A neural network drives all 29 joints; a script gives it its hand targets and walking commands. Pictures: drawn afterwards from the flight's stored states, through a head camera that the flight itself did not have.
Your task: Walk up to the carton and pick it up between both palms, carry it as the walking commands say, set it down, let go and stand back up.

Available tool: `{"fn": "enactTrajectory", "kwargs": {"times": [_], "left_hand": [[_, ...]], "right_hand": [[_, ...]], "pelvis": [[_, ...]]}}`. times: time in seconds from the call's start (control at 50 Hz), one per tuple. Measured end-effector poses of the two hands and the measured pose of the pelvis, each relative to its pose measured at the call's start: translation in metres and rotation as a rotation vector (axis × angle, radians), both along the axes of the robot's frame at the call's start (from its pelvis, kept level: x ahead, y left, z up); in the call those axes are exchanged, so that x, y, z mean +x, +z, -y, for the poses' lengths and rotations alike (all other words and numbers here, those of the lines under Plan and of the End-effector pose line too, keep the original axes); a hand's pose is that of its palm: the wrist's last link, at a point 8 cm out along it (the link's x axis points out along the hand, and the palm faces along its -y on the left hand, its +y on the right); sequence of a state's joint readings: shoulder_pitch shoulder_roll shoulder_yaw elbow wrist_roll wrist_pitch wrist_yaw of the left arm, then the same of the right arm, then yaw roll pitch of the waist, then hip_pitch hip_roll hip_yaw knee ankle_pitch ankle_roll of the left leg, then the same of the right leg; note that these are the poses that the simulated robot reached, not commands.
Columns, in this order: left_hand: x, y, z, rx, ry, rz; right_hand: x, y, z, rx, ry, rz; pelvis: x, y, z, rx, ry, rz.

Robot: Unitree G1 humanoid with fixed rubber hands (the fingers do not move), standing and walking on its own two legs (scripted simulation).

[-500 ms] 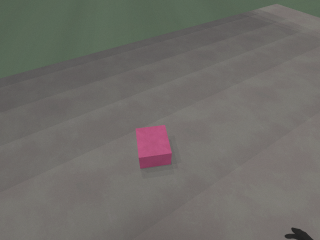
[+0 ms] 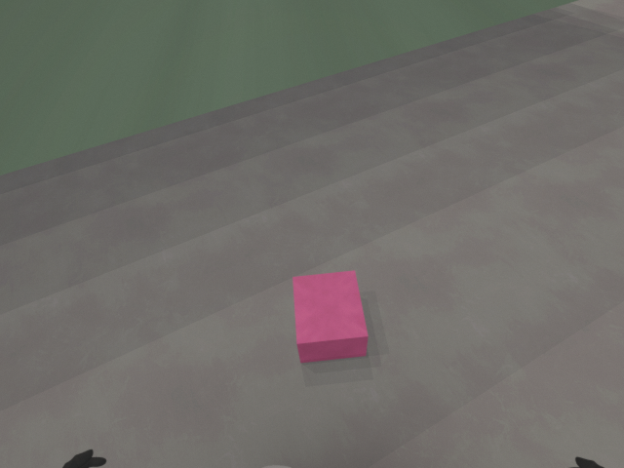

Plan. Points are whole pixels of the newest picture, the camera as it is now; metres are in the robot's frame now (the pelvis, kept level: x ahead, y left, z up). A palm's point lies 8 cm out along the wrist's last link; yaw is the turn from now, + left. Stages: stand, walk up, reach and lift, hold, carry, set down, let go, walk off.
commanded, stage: walk up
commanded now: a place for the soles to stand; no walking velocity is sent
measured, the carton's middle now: (328, 315) +0.71 +0.00 -0.69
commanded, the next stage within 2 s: none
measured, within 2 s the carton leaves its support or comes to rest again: neither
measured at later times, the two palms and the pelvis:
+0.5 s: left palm (108, 401) +0.24 +0.33 -0.09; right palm (587, 404) +0.21 -0.34 -0.08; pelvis +0.14 +0.00 -0.01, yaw +1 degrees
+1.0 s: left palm (120, 371) +0.29 +0.33 -0.09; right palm (533, 337) +0.31 -0.31 -0.08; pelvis +0.18 +0.00 +0.00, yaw +3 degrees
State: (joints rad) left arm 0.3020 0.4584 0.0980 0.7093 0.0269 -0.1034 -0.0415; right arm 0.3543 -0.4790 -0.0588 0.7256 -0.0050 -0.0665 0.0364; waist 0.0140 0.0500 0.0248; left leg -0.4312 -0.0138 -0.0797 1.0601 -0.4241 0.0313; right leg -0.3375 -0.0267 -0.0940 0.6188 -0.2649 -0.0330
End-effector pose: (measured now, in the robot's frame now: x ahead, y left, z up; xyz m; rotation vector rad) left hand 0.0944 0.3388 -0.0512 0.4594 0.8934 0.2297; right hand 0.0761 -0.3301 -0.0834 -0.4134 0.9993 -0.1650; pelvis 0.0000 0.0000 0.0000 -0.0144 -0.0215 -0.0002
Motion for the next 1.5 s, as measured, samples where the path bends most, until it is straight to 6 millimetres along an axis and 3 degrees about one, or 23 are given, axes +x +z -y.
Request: {"fn": "enactTrajectory", "kwargs": {"times": [0.14,0.2,0.24,0.36,0.46,0.52,0.66,0.88,1.1,1.14,1.22,1.3,1.36,1.42,1.5], "left_hand": [[-0.011,-0.003,-0.020,-0.013,0.074,-0.102],[-0.001,-0.020,-0.030,-0.030,0.079,-0.141],[0.014,-0.031,-0.030,-0.042,0.079,-0.153],[0.085,-0.037,-0.012,-0.088,0.017,-0.128],[0.136,-0.035,0.003,-0.071,-0.014,-0.085],[0.155,-0.039,0.006,-0.034,-0.016,-0.061],[0.182,-0.035,0.006,-0.033,0.014,-0.030],[0.198,-0.036,0.008,-0.060,0.049,-0.052],[0.183,-0.036,0.010,-0.087,0.099,-0.123],[0.184,-0.035,0.006,-0.084,0.103,-0.132],[0.196,-0.028,0.008,-0.073,0.103,-0.122],[0.211,-0.028,0.026,-0.072,0.086,-0.130],[0.217,-0.037,0.042,-0.047,0.084,-0.129],[0.212,-0.040,0.061,-0.056,0.104,-0.131],[0.201,-0.037,0.078,-0.073,0.141,-0.132]], "right_hand": [[0.096,0.018,-0.025,0.011,0.117,0.047],[0.129,0.023,-0.030,-0.029,0.136,0.096],[0.141,0.025,-0.029,-0.058,0.127,0.118],[0.136,0.037,-0.015,-0.095,0.039,0.075],[0.130,0.022,0.004,-0.102,-0.006,-0.006],[0.139,0.000,0.009,-0.088,-0.018,-0.035],[0.166,-0.023,-0.011,-0.039,-0.001,-0.062],[0.223,-0.009,-0.017,-0.026,0.016,-0.011],[0.242,0.002,-0.020,-0.019,0.019,-0.028],[0.238,0.006,-0.011,-0.046,0.014,-0.018],[0.211,0.016,0.029,-0.131,-0.029,-0.065],[0.188,0.022,0.074,-0.187,-0.060,-0.133],[0.188,0.012,0.101,-0.204,-0.058,-0.163],[0.199,0.002,0.104,-0.186,-0.047,-0.176],[0.216,-0.007,0.091,-0.123,0.002,-0.194]], "pelvis": [[0.045,0.008,-0.010,0.012,0.019,-0.010],[0.067,-0.002,-0.021,0.017,0.018,-0.010],[0.079,-0.007,-0.025,0.022,0.018,-0.009],[0.115,0.000,-0.021,0.023,0.014,0.003],[0.137,-0.005,-0.010,0.009,0.023,0.009],[0.147,-0.017,-0.002,0.009,0.025,0.009],[0.162,-0.019,-0.006,0.024,0.032,0.004],[0.177,-0.007,-0.005,0.018,0.045,0.003],[0.182,0.007,-0.003,0.016,0.057,0.005],[0.185,0.006,0.001,0.019,0.059,0.001],[0.192,0.007,0.016,0.023,0.068,0.000],[0.201,0.004,0.038,0.020,0.067,0.008],[0.208,-0.009,0.057,0.016,0.073,0.010],[0.212,-0.009,0.067,0.015,0.092,0.016],[0.219,-0.003,0.073,0.016,0.116,0.020]]}}
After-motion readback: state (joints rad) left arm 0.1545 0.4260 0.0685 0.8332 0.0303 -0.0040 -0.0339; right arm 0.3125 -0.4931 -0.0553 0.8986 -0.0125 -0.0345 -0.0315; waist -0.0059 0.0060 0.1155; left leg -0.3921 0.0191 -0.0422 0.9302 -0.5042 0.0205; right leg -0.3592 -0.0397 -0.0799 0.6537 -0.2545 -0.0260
